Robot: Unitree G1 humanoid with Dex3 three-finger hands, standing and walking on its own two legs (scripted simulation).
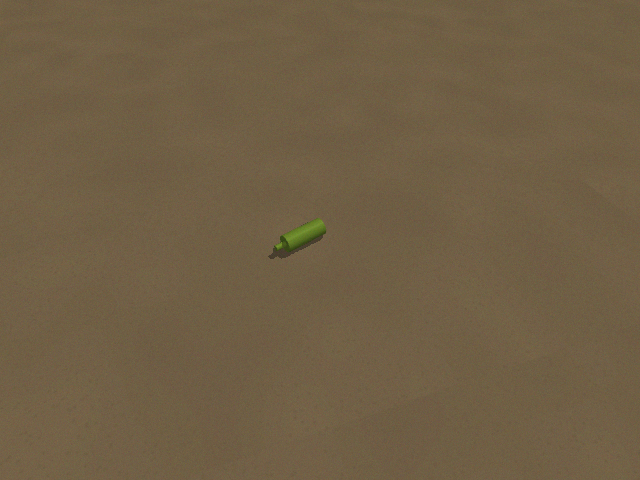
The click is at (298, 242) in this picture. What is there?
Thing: lying bottle
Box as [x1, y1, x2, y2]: [274, 218, 325, 251]
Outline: 323,222 319,218 316,218 281,235 281,242 274,246 275,249 278,250 283,247 287,251 289,251 323,234 325,232
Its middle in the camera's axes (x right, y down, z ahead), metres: -0.08 -0.04 +1.72
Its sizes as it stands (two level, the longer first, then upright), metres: 0.243 0.080 0.080
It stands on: the floor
